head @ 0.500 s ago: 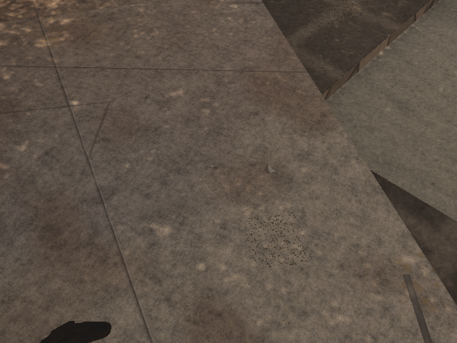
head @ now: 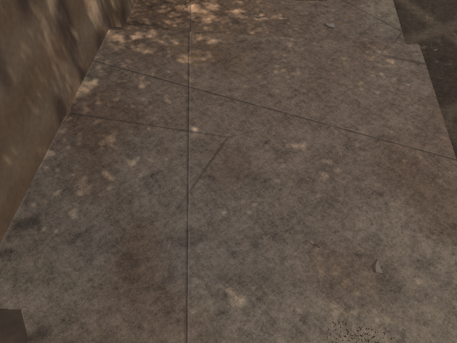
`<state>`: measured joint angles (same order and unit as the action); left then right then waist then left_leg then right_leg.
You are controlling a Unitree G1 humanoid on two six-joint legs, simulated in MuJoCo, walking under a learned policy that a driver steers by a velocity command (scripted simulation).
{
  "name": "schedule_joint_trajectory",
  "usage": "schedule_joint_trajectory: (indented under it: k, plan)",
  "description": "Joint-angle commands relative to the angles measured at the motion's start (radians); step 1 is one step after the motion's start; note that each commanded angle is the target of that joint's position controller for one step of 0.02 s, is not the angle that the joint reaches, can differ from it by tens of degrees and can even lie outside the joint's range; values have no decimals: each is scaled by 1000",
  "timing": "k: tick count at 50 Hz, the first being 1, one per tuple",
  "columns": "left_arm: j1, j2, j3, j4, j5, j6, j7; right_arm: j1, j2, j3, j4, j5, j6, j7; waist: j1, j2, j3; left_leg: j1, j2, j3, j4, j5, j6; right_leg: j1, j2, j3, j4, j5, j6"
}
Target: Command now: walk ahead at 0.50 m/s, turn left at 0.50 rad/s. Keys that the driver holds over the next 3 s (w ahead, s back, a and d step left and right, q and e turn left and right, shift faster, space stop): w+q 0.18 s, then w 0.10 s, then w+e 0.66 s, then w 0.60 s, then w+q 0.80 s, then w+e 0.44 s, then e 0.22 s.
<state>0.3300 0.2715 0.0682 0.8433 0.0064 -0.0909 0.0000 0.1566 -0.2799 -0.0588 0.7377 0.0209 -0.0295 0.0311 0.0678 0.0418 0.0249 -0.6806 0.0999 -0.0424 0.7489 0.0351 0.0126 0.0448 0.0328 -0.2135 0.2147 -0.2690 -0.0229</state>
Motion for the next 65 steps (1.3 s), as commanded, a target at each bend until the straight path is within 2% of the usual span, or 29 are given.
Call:
schedule_joint_trajectory:
  k: [1,5,7,8,9,10,11,12,14,19,24,29,32,34,35,36,37,38,39,41,45,50,55,58,59,60,61,63,65]
  plan:
    - [-11,174,43,-41,-16,5,9,-127,-35,1,-118,1,-13,21,9,-71,86,-45,4,37,-77,-26,27,9,-321,66,-56,404,-133]
    - [-29,222,57,-37,-30,34,19,-74,-83,-25,-148,0,-4,32,-59,-127,1,129,-95,143,-103,-220,96,80,-325,11,165,902,-92]
    - [-50,217,51,-47,-33,43,27,206,-179,-81,-82,3,3,14,-214,-96,-151,547,-170,140,-193,-171,165,-78,-263,-27,559,915,-38]
    - [-10,129,22,-80,0,32,25,304,-283,-110,-60,6,12,-10,-209,99,-235,870,39,-212,-220,-178,258,-423,-173,-27,908,343,16]
    - [23,56,-10,-125,2,-6,10,256,-324,-104,-98,3,-6,-5,-128,220,-375,1071,238,-781,-398,-337,441,-729,26,187,1178,-334,51]
    - [-85,152,12,-134,-36,-35,-6,256,-219,-74,-99,-3,-19,2,-193,78,-346,1052,230,-714,-458,-354,380,-830,-41,318,1204,-277,29]
    - [-124,154,10,-145,-56,-49,-12,225,-174,-60,-88,-7,-28,2,-172,49,-216,922,199,-550,-456,-286,334,-846,-85,297,1140,-189,6]
    - [-129,139,8,-133,-38,-51,-4,156,-147,-51,-92,-6,-33,2,-123,-37,-136,771,152,-427,-455,-179,292,-797,-134,286,1046,-113,3]
    - [-99,145,18,-111,-12,-30,-2,76,-95,-31,-112,-24,-37,-3,-66,1,-89,594,98,-303,-493,6,264,-673,-178,285,951,-36,14]
    - [-126,96,6,-103,-12,16,0,109,-126,-34,-63,-25,-61,-17,-69,3,-34,525,76,-119,-575,165,248,-711,-190,258,785,153,60]
    - [-249,68,-8,-129,-26,5,-19,136,-136,-29,-20,-30,-65,-28,-128,13,17,560,54,7,-622,48,179,-693,-149,235,494,428,38]
    - [-335,65,-14,-178,-31,0,-51,179,-146,-36,36,-22,-50,-33,-160,-3,62,758,130,51,-580,122,168,-778,-109,236,370,362,-5]
    - [-303,82,-7,-196,-25,0,-69,152,-170,-44,38,-18,-29,-47,-120,27,19,834,148,88,-452,466,136,-715,-58,177,353,210,-52]
    - [-147,140,24,-172,-20,9,-65,127,-193,-48,27,-17,-11,-62,-30,54,-94,819,122,127,-211,775,103,-491,19,119,355,138,-96]
    - [3,192,51,-142,-21,12,-54,116,-186,-42,18,-17,-8,-70,51,19,-175,687,84,158,15,692,66,-242,18,166,308,206,-137]
    - [128,299,80,-133,-15,18,-36,195,-107,-14,-22,-38,-27,-65,46,-175,-316,313,-30,169,403,221,4,156,-228,570,313,203,-284]
    - [120,274,67,-138,-30,12,-39,218,-50,13,-29,-45,-62,-44,10,-284,-424,16,-209,4,639,-597,-28,367,-376,1040,149,86,-421]
    - [107,205,49,-141,-27,14,-35,133,-132,-6,-44,-6,-94,-22,54,-195,-353,-95,-130,-104,682,-555,-2,339,-343,949,110,-19,-360]
    - [56,174,40,-153,-23,15,-30,57,-141,-3,-71,14,-111,-14,43,-123,-227,-116,-83,-83,621,-472,15,200,-308,810,96,-5,-316]
    - [-54,131,23,-182,-17,17,-27,22,-144,-14,-75,-25,-111,-25,-34,-26,-82,-21,-17,-58,432,-381,3,-80,-235,647,51,185,-274]
    - [-84,156,29,-201,-14,17,-10,61,-104,-9,-81,-40,-72,-35,-86,-82,-47,75,-9,-20,263,-307,-63,-281,-175,529,0,371,-285]
    - [-14,168,32,-167,-26,28,10,-108,-53,13,-112,-32,-77,-29,-7,-120,-38,178,-64,11,-112,54,-90,-332,-104,426,20,283,-204]
    - [57,165,28,-124,-25,36,9,-181,-94,-1,-139,-19,-97,-7,20,-134,-21,164,-73,-14,-244,16,-35,-163,-191,531,105,231,-183]
    - [28,165,29,-123,-21,45,9,-65,-127,-21,-114,-22,-107,-9,-56,-156,-46,306,-98,22,-308,-76,27,-114,-187,543,225,426,-149]
    - [18,134,16,-132,-15,44,7,56,-163,-37,-90,-32,-111,-14,-113,-131,-143,501,-45,-18,-287,-45,74,-159,-134,497,386,484,-120]
    - [78,83,-5,-150,1,37,7,206,-239,-56,-76,-43,-110,-17,-142,22,-303,825,138,-248,-246,-25,176,-366,-38,421,686,253,-71]
    - [180,43,-19,-146,-25,24,5,293,-262,-70,-24,-27,-94,-6,-123,301,-379,1038,289,-660,-386,-306,304,-677,72,346,967,-282,-11]
    - [-12,166,7,-167,-39,18,2,217,-137,-33,-37,-7,-84,-8,-162,72,-141,857,240,-560,-463,-512,227,-834,-26,373,1066,-195,-18]
    - [-88,138,6,-190,-15,13,-1,131,-109,-18,-46,-26,-76,-9,-118,10,-30,655,166,-391,-507,-295,214,-789,-96,323,967,-72,-10]
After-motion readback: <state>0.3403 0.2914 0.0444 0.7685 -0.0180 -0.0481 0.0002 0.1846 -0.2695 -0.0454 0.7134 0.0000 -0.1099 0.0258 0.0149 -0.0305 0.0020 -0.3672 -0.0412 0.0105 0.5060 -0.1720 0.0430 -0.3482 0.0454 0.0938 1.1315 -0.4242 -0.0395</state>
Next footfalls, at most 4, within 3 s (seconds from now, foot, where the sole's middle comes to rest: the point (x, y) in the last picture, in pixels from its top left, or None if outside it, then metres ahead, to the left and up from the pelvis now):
0.14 left None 0.25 0.13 -0.78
0.70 right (266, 311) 0.59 -0.04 -0.78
1.18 left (215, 224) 0.88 0.14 -0.78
1.70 right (300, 179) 1.10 -0.16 -0.78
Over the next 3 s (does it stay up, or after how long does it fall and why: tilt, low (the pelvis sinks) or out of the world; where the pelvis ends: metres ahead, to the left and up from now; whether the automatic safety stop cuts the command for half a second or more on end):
stays up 1.65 0.01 0.00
